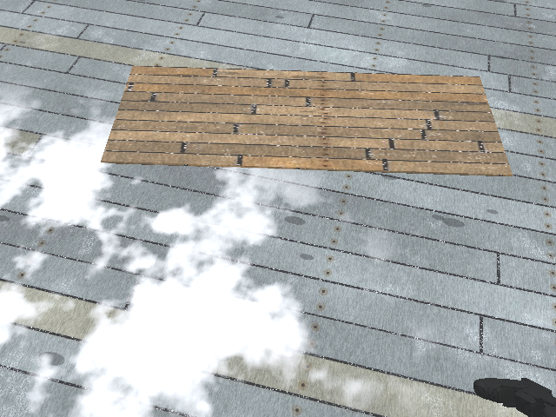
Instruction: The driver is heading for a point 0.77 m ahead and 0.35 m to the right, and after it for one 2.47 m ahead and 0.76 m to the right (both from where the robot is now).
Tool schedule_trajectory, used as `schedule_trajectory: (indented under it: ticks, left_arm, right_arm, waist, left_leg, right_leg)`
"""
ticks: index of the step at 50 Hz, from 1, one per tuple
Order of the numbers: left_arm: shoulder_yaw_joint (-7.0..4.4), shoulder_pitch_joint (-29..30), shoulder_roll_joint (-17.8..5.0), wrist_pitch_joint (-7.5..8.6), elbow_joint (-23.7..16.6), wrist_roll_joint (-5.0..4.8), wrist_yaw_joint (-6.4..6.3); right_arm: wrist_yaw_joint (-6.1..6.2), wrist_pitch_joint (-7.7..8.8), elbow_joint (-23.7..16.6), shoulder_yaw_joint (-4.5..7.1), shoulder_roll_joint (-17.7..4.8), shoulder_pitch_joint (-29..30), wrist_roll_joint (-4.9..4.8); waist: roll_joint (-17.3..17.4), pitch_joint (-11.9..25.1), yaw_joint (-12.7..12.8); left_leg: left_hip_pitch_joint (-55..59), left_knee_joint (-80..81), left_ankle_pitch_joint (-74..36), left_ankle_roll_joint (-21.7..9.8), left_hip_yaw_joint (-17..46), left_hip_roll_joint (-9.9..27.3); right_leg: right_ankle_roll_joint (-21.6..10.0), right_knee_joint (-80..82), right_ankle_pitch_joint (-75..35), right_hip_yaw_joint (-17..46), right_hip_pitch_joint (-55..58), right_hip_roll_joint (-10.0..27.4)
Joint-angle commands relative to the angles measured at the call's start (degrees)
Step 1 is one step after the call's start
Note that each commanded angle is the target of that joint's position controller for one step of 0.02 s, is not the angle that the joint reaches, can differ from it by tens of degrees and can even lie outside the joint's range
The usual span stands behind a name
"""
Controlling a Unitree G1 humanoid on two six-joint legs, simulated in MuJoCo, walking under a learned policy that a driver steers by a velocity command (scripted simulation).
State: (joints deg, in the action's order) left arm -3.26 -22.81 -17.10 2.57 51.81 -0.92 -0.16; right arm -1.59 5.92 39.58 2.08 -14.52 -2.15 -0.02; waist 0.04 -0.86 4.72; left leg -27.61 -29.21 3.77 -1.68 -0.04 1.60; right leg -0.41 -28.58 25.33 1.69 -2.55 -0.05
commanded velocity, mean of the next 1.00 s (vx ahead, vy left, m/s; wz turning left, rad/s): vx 0.50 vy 0.00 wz -0.54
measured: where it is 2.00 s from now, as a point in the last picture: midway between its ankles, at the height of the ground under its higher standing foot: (425, 313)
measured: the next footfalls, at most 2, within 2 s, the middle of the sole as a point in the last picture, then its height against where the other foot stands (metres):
right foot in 0.50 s outside the picture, level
left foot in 1.00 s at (351, 314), level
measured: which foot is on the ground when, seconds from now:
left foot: down 0.00-0.52, up 0.54-0.98, down 1.00-1.00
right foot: down 0.00-0.00, up 0.02-0.48, down 0.50-1.00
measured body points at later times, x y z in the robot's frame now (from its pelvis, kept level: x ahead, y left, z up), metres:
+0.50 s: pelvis +0.26 -0.04 -0.01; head +0.29 -0.06 +0.44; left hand +0.53 +0.14 -0.09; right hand +0.20 -0.33 -0.14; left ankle +0.12 +0.12 -0.72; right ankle +0.35 -0.16 -0.73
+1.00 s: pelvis +0.54 -0.12 +0.00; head +0.55 -0.14 +0.45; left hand +0.72 +0.11 -0.11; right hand +0.60 -0.45 -0.07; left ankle +0.70 -0.09 -0.73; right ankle +0.36 -0.16 -0.72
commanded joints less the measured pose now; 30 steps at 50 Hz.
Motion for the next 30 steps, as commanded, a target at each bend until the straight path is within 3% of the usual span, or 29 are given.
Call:
schedule_trajectory:
  ticks: [1, 2, 3, 4, 5, 6, 8, 11, 14, 17, 20, 22, 23, 24, 25, 26, 27, 28, 29, 30]
  left_arm:
    - [0.87, -3.4, -0.8, 2.17, -5.7, -0.27, 0.07]
    - [-0.83, 0.2, -6.8, 2.41, -5.9, -1.67, 0.12]
    - [-1.15, 4.2, -7.4, 2.35, -7.0, -1.77, 0.1]
    - [-1.26, 6.0, -6.7, 2.0, -7.3, -1.22, -0.03]
    - [-1.68, 5.9, -6.1, 1.29, -7.2, -0.79, -0.12]
    - [-1.64, 4.7, -4.9, 0.49, -7.1, -0.88, -0.01]
    - [-1.49, 4.9, -2.9, -0.78, -7.7, -0.9, 0.03]
    - [-1.5, 7.9, -2.2, -1.39, -9.5, -0.38, 0.12]
    - [-1.03, 12.4, -1.1, -0.89, -11.0, -0.3, 1.26]
    - [-0.53, 18.4, -0.5, -0.74, -13.4, -0.14, 2.38]
    - [-0.7, 21.6, -1.4, -0.94, -15.7, -0.2, 3.18]
    - [-1.45, 20.4, -2.8, -1.17, -16.5, -0.09, 3.47]
    - [-2.2, 17.3, -4.1, -1.38, -16.2, -0.11, 3.41]
    - [-3.54, 10.1, -6.1, -1.5, -14.6, -0.34, 3.21]
    - [-5.68, 0.2, -10.0, -1.84, -11.8, -0.49, 2.34]
    - [-7.28, -2.7, -17.2, -2.09, -11.0, -0.95, 1.18]
    - [-6.37, -1.9, -16.9, -0.85, -13.5, -0.57, 1.72]
    - [-4.89, -1.3, -12.0, 0.11, -13.3, -0.13, 2.23]
    - [-4.34, 1.1, -10.3, 0.76, -13.1, -0.09, 2.22]
    - [-3.72, 5.3, -8.3, 0.94, -13.7, -0.19, 2.07]
  right_arm:
    - [0.95, -0.26, 2.1, 5.29, -15.4, -24.3, 0.79]
    - [1.04, -0.39, 1.7, 3.99, -11.2, -21.3, 0.29]
    - [1.23, -0.44, 1.5, 3.31, -9.1, -17.8, 0.07]
    - [1.14, -0.32, 1.6, 2.76, -7.5, -14.2, 0.18]
    - [1.06, 0.02, 1.8, 2.31, -5.7, -11.5, 0.4]
    - [1.02, 0.32, 2.0, 2.35, -5.6, -9.9, 0.68]
    - [1.12, 0.97, 2.9, 2.74, -6.0, -8.8, 0.75]
    - [1.69, 1.13, 4.4, 3.42, -7.5, -9.6, 1.02]
    - [2.25, 0.59, 5.3, 3.81, -8.9, -10.2, 0.81]
    - [2.56, -0.19, 6.6, 4.36, -10.5, -12.7, 0.15]
    - [2.51, -1.4, 7.8, 4.96, -11.8, -14.3, -0.88]
    - [2.62, -2.21, 7.8, 5.44, -13.3, -13.6, -1.46]
    - [2.73, -2.65, 7.6, 5.68, -14.1, -13.0, -1.79]
    - [2.76, -3.15, 7.4, 5.67, -14.3, -12.0, -2.11]
    - [2.88, -3.13, 7.2, 5.03, -12.9, -12.4, -1.72]
    - [2.56, -2.33, 4.6, 2.87, -6.1, -16.2, 1.14]
    - [1.92, 0.02, 3.0, 1.67, -4.8, -15.6, 0.47]
    - [1.28, 1.55, 1.5, 2.89, -9.7, -7.9, -2.14]
    - [1.22, 2.38, 0.7, 2.69, -9.4, -5.9, -2.55]
    - [1.73, 2.6, 1.7, 2.76, -9.1, -6.3, -1.13]
  waist:
    - [18.4, 24.6, -10.7]
    - [11.6, 16.4, -11.2]
    - [8.7, 10.3, -10.3]
    - [6.1, 6.0, -8.6]
    - [6.9, 3.4, -6.9]
    - [7.9, 2.3, -5.5]
    - [6.4, 0.7, -4.3]
    - [3.9, -0.7, -4.3]
    - [3.2, -1.7, -5.7]
    - [2.1, -3.6, -8.1]
    - [2.4, -4.6, -8.5]
    - [3.8, -2.8, -6.7]
    - [4.8, -0.3, -4.6]
    - [4.4, 3.4, -0.2]
    - [2.1, 8.5, 4.3]
    - [-12.7, 12.3, 1.0]
    - [-13.1, 22.0, -0.1]
    - [-6.1, 16.9, 2.8]
    - [-4.8, 10.6, 1.2]
    - [-1.0, 6.8, -1.6]
  left_leg:
    - [50.7, 8.9, 12.2, -14.1, 39.8, 23.4]
    - [44.5, 10.9, 18.1, -11.8, 34.5, 21.5]
    - [37.3, 12.1, 17.2, -9.9, 26.7, 19.7]
    - [30.0, 14.3, 13.3, -9.0, 21.0, 17.4]
    - [24.9, 16.5, 9.7, -8.3, 16.1, 15.4]
    - [21.2, 18.3, 7.2, -8.0, 12.6, 14.5]
    - [18.3, 20.7, 1.3, -8.7, 7.2, 14.2]
    - [19.5, 21.8, -4.4, -9.2, 1.0, 14.1]
    - [20.7, 22.2, -6.1, -8.0, -5.1, 12.7]
    - [24.1, 21.9, -6.3, -7.5, -8.1, 13.9]
    - [30.3, 19.0, -10.5, -6.4, -9.8, 15.7]
    - [32.8, 13.1, -26.1, -5.2, -11.5, 15.9]
    - [33.2, 7.4, -35.8, -4.5, -12.3, 15.6]
    - [31.5, -2.7, -41.2, -3.3, -13.8, 14.1]
    - [23.0, -17.0, -34.8, -1.0, -14.7, 11.6]
    - [-0.9, -38.6, 7.3, 2.9, -14.1, 4.3]
    - [-13.6, -50.1, 32.0, 3.7, 0.5, -4.0]
    - [-19.7, -51.6, 27.4, 2.2, 5.1, -0.9]
    - [-20.5, -47.8, 22.1, 0.9, 4.5, 1.5]
    - [-17.0, -42.8, 18.1, 0.9, 4.7, 3.9]
  right_leg:
    - [-0.8, -40.0, 8.7, 3.5, -36.5, -2.3]
    - [-1.1, -45.3, 6.0, 6.2, -41.4, 1.1]
    - [-1.3, -45.3, 1.0, 4.6, -42.4, 3.7]
    - [-1.1, -42.9, -3.2, 4.0, -40.6, 5.5]
    - [-0.9, -40.2, -6.2, 4.4, -38.2, 7.1]
    - [-0.5, -39.2, -8.2, 4.3, -35.1, 7.9]
    - [0.2, -37.8, -10.7, 4.0, -34.6, 8.3]
    - [1.0, -31.5, -17.2, 4.4, -37.7, 8.4]
    - [0.7, -20.6, -25.7, 1.8, -36.2, 7.7]
    - [-0.4, -13.4, -27.4, -1.3, -35.9, 6.9]
    - [-2.3, -9.5, -22.8, -3.1, -36.8, 6.0]
    - [-4.4, -8.6, -17.1, -5.9, -32.4, 3.3]
    - [-5.7, -8.7, -14.1, -7.8, -27.5, 1.0]
    - [-7.5, -6.2, -14.7, -9.2, -18.1, -1.9]
    - [-9.7, -3.5, -17.6, -7.1, -2.0, -3.4]
    - [-17.4, -1.6, -16.0, 18.2, 17.3, 10.9]
    - [-25.5, 9.6, -4.2, 46.4, 25.8, 19.5]
    - [-21.6, 13.0, -5.0, 41.2, 23.3, 18.6]
    - [-19.5, 12.7, -8.9, 33.4, 15.9, 16.6]
    - [-17.4, 12.5, -14.7, 27.0, 7.6, 14.0]
Velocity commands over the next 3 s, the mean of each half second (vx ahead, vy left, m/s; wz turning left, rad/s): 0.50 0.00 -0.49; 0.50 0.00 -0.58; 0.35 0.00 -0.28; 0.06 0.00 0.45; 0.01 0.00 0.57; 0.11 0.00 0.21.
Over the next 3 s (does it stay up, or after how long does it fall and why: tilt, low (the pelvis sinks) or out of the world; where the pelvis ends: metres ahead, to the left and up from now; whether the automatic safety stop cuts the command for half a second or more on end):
stays up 0.80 -0.27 0.02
